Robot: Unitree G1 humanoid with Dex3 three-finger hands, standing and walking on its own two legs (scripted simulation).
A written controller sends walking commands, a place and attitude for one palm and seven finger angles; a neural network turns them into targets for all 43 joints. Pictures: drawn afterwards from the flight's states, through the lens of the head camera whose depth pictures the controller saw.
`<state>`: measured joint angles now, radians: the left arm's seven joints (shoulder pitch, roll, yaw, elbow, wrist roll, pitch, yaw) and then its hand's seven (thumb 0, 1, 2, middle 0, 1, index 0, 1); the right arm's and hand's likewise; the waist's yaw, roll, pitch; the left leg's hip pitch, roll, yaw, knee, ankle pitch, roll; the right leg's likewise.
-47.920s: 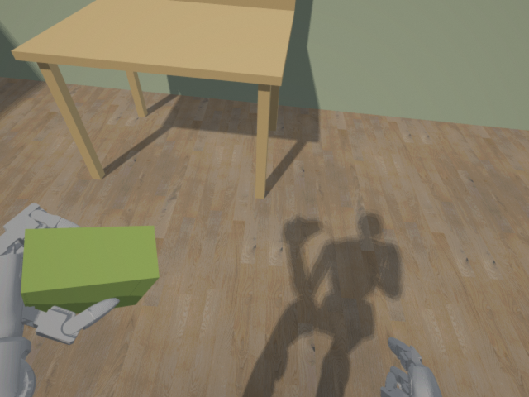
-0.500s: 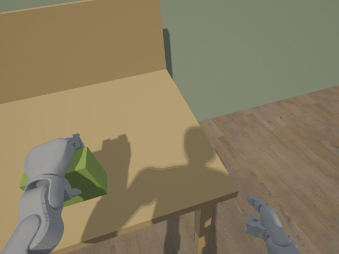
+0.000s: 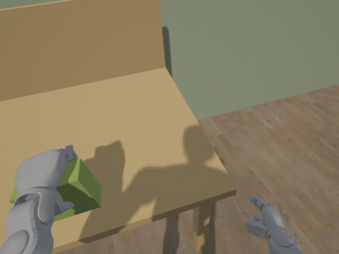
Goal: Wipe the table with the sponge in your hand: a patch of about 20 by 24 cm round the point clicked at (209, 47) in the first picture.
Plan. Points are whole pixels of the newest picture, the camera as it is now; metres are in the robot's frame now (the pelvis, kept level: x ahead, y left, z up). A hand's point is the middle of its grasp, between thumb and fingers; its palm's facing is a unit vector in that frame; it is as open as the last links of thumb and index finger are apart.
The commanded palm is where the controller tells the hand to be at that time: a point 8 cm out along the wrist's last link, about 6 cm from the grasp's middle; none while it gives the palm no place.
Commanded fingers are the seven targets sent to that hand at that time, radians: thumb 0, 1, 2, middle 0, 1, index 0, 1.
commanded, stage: bring the sponge back beside the body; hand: left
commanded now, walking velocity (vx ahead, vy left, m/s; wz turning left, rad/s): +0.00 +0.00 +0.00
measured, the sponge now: (65, 196) +0.20 +0.29 +0.05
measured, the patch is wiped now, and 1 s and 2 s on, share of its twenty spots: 1.00 1.00 1.00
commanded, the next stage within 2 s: step back with the hand held close in 0.60 s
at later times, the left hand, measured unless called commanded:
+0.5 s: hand (56, 187) +0.19 +0.28 +0.11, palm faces +0.06 -0.15 -0.99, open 10.2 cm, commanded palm +0.15 +0.28 +0.18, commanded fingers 0.00 0.10 1.30 -1.20 -1.60 -1.20 -1.60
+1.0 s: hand (74, 178) +0.20 +0.23 +0.14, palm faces +0.28 -0.88 -0.38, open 10.2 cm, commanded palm +0.15 +0.29 +0.17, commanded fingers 0.00 0.10 1.30 -1.20 -1.60 -1.20 -1.60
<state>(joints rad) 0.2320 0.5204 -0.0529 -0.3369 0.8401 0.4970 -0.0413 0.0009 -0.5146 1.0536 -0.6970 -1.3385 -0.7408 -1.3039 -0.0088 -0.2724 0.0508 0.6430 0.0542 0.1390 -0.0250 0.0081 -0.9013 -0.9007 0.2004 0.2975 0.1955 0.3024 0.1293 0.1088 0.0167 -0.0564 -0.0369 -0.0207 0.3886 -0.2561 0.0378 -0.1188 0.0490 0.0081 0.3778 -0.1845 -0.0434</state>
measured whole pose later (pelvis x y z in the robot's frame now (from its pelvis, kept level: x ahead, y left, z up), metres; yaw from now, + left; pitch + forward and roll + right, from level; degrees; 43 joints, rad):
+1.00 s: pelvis -0.01 +0.00 -0.01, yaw +1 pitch +0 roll +0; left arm 0.50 0.41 0.27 -0.61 -0.07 0.02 0.11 0.00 -0.52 1.06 -0.70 -1.34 -0.74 -1.31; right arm 0.18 -0.22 0.04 0.52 0.03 0.08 -0.07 0.01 -0.90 -0.90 0.20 0.30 0.20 0.30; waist 0.00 -0.04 0.01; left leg -0.24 -0.06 -0.03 0.54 -0.31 0.04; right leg -0.30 0.03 0.00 0.55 -0.25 -0.03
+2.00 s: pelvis -0.21 +0.03 -0.02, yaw -2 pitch +3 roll -1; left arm 0.49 0.44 0.39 -0.52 -0.06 -0.14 0.14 0.00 -0.54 1.07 -0.70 -1.35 -0.75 -1.32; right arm 0.20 -0.22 -0.04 0.60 0.01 -0.03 -0.07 0.01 -0.90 -0.90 0.20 0.30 0.19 0.30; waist -0.01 -0.08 -0.02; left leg -0.44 0.01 0.02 0.60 -0.21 0.02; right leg -0.47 0.02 0.05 0.80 -0.46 0.02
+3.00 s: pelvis -0.41 +0.01 -0.02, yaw +0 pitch -2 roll +0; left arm 0.49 0.39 0.30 -0.50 -0.03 -0.11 0.14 0.00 -0.55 1.08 -0.71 -1.36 -0.75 -1.32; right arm 0.24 -0.22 -0.01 0.63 0.01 -0.13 -0.08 0.01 -0.90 -0.90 0.20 0.30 0.20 0.30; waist -0.02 -0.04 -0.05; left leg -0.27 0.04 0.06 0.61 -0.30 0.02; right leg -0.45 -0.01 -0.04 0.88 -0.45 -0.01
